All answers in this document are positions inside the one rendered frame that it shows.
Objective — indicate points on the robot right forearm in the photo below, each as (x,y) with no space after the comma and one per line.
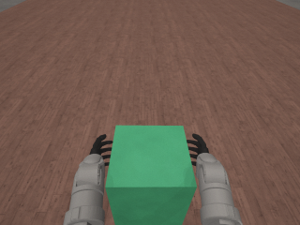
(216,194)

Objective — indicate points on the carton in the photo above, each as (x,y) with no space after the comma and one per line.
(150,179)

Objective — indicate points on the robot left forearm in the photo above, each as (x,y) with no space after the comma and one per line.
(86,203)

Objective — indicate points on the right robot hand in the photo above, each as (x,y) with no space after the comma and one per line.
(201,147)

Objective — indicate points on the left robot hand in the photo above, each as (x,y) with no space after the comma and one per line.
(98,150)

